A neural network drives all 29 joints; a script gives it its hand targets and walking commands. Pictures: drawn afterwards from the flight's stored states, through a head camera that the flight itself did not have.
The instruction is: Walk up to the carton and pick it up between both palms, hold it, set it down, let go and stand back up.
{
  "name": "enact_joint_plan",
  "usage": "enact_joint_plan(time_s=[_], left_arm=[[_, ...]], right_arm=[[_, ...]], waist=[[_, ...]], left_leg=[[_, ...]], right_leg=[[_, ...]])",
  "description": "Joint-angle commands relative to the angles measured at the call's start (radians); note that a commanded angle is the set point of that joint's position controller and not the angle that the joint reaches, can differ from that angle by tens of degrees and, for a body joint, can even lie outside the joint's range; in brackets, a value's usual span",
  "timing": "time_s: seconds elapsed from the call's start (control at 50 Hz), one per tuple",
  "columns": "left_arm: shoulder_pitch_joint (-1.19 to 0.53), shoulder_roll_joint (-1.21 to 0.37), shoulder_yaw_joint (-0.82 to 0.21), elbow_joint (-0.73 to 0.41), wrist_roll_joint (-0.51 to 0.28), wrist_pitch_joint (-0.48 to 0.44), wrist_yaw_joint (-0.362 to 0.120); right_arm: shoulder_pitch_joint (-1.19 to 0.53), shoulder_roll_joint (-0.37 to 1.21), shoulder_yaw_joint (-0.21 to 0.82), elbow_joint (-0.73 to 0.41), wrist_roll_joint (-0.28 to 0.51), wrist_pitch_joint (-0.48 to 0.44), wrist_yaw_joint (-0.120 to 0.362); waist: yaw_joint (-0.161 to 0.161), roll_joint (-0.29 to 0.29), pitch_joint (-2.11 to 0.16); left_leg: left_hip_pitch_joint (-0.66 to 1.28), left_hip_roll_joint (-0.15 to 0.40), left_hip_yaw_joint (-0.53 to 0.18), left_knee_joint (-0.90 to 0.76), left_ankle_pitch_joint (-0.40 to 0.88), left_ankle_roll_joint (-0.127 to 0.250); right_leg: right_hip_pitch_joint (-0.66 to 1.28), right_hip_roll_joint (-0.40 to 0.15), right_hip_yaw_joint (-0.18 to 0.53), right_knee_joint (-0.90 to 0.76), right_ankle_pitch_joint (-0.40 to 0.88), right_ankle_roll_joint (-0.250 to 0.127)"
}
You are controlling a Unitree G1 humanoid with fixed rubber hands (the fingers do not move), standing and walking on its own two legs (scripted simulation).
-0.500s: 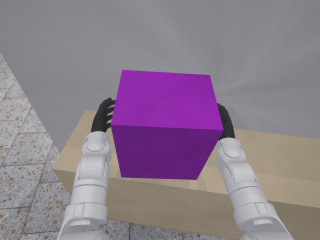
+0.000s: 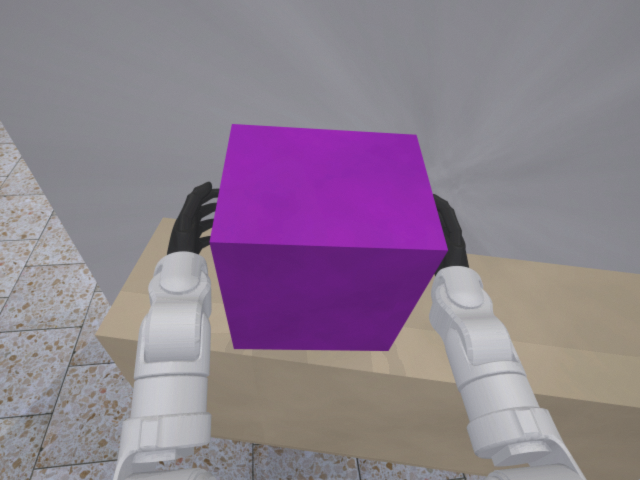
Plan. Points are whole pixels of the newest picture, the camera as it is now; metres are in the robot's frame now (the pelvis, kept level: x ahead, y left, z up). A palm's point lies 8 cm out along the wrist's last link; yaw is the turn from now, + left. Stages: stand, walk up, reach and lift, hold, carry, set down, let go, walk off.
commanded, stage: reach and lift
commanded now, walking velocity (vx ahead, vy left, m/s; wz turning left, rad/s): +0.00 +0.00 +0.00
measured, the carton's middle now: (318, 249) +0.38 -0.01 +0.09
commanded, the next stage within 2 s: hold in 0.80 s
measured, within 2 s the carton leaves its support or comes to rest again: neither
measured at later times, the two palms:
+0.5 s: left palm (188, 242) +0.36 +0.14 +0.14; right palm (450, 251) +0.34 -0.16 +0.13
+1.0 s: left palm (174, 238) +0.35 +0.15 +0.16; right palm (449, 237) +0.34 -0.16 +0.15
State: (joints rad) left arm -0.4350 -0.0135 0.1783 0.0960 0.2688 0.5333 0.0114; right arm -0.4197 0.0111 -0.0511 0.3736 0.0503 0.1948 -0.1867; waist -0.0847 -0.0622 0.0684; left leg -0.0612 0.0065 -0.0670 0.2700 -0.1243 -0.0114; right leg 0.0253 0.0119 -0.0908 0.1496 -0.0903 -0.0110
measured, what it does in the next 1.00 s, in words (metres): stands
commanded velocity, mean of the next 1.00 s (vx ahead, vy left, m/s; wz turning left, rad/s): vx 0.00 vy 0.00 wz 0.00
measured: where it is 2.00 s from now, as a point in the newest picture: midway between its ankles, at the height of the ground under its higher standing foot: outside the picture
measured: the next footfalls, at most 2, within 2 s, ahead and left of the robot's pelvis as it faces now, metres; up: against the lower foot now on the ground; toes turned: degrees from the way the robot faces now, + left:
none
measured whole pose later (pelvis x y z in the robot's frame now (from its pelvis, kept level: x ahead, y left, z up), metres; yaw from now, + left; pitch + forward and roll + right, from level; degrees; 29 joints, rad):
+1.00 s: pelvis -0.01 +0.00 +0.00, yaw -1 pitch -8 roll -1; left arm -0.47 -0.03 0.20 -0.06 0.30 0.70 0.01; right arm -0.49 -0.05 0.01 0.31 0.12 0.28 -0.20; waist -0.07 -0.07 0.11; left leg -0.01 0.01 -0.05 0.26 -0.12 -0.01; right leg 0.07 0.01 -0.07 0.14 -0.08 -0.01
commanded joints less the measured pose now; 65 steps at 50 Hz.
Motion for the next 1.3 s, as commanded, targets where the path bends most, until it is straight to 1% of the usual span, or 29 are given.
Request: enact_joint_plan(time_s=[0.0,0.12,0.32,0.48,0.76,0.82,0.9,0.94,0.96,1.0,1.06,1.1,1.14,1.18,1.28], left_arm=[[-0.517,-0.400,-0.407,-0.169,-0.120,-0.063,-0.169],[-0.515,-0.398,-0.403,-0.177,-0.118,-0.056,-0.170],[-0.521,-0.399,-0.417,-0.225,-0.123,-0.034,-0.165],[-0.539,-0.394,-0.411,-0.238,-0.123,-0.011,-0.163],[-0.595,-0.384,-0.373,-0.214,-0.112,0.022,-0.170],[-0.594,-0.389,-0.376,-0.243,-0.111,0.032,-0.166],[-0.569,-0.403,-0.396,-0.337,-0.116,0.066,-0.150],[-0.566,-0.398,-0.398,-0.367,-0.121,0.091,-0.147],[-0.569,-0.392,-0.396,-0.372,-0.121,0.103,-0.147],[-0.584,-0.377,-0.390,-0.363,-0.121,0.126,-0.150],[-0.621,-0.363,-0.380,-0.329,-0.123,0.147,-0.160],[-0.644,-0.360,-0.375,-0.315,-0.124,0.154,-0.166],[-0.665,-0.359,-0.367,-0.303,-0.123,0.154,-0.172],[-0.676,-0.358,-0.356,-0.293,-0.121,0.151,-0.180],[-0.670,-0.355,-0.329,-0.284,-0.107,0.144,-0.194]], right_arm=[[-0.623,0.319,0.288,-0.301,0.027,-0.091,0.106],[-0.612,0.313,0.294,-0.295,0.031,-0.082,0.103],[-0.616,0.306,0.318,-0.324,0.055,-0.067,0.096],[-0.633,0.297,0.312,-0.325,0.063,-0.053,0.092],[-0.681,0.287,0.273,-0.290,0.059,-0.026,0.089],[-0.690,0.289,0.292,-0.302,0.069,-0.020,0.087],[-0.700,0.301,0.373,-0.362,0.112,0.003,0.076],[-0.702,0.299,0.389,-0.375,0.132,0.021,0.070],[-0.703,0.293,0.384,-0.372,0.137,0.030,0.068],[-0.708,0.279,0.353,-0.352,0.137,0.046,0.068],[-0.728,0.267,0.277,-0.306,0.119,0.062,0.075],[-0.746,0.264,0.238,-0.288,0.104,0.068,0.079],[-0.759,0.265,0.215,-0.277,0.091,0.074,0.081],[-0.764,0.267,0.205,-0.270,0.082,0.080,0.080],[-0.754,0.267,0.215,-0.266,0.078,0.093,0.078]], waist=[[-0.016,0.079,-0.435],[-0.018,0.074,-0.443],[-0.016,0.076,-0.450],[-0.017,0.075,-0.448],[-0.025,0.072,-0.442],[-0.011,0.075,-0.458],[0.034,0.071,-0.484],[0.045,0.068,-0.471],[0.045,0.067,-0.457],[0.035,0.066,-0.422],[0.005,0.074,-0.373],[-0.011,0.084,-0.366],[-0.022,0.091,-0.377],[-0.027,0.094,-0.396],[-0.019,0.093,-0.431]], left_leg=[[0.074,-0.037,0.057,-0.023,0.125,-0.026],[0.092,-0.039,0.054,-0.014,0.172,-0.030],[0.115,-0.040,0.052,-0.006,0.230,-0.033],[0.123,-0.040,0.056,-0.008,0.224,-0.033],[0.116,-0.042,0.061,-0.013,0.187,-0.028],[0.131,-0.041,0.063,-0.008,0.228,-0.026],[0.164,-0.039,0.067,0.008,0.357,-0.022],[0.167,-0.038,0.073,0.008,0.367,-0.022],[0.166,-0.037,0.077,0.004,0.350,-0.023],[0.154,-0.037,0.087,-0.008,0.278,-0.024],[0.113,-0.037,0.098,-0.032,0.137,-0.023],[0.092,-0.038,0.100,-0.040,0.082,-0.022],[0.079,-0.040,0.099,-0.038,0.069,-0.021],[0.075,-0.043,0.095,-0.032,0.083,-0.021],[0.085,-0.046,0.083,-0.018,0.151,-0.026]], right_leg=[[0.161,0.024,-0.018,0.039,0.233,0.039],[0.171,0.027,-0.018,0.040,0.264,0.039],[0.188,0.030,-0.016,0.044,0.310,0.039],[0.185,0.030,-0.017,0.042,0.299,0.039],[0.173,0.031,-0.024,0.039,0.255,0.040],[0.189,0.033,-0.021,0.044,0.275,0.038],[0.231,0.035,-0.010,0.051,0.331,0.033],[0.227,0.033,-0.008,0.047,0.313,0.033],[0.217,0.032,-0.008,0.042,0.286,0.032],[0.186,0.029,-0.012,0.027,0.207,0.031],[0.138,0.023,-0.020,0.010,0.078,0.031],[0.124,0.021,-0.025,0.005,0.031,0.029],[0.125,0.021,-0.028,0.007,0.024,0.028],[0.136,0.022,-0.030,0.013,0.043,0.028],[0.166,0.027,-0.033,0.023,0.111,0.027]])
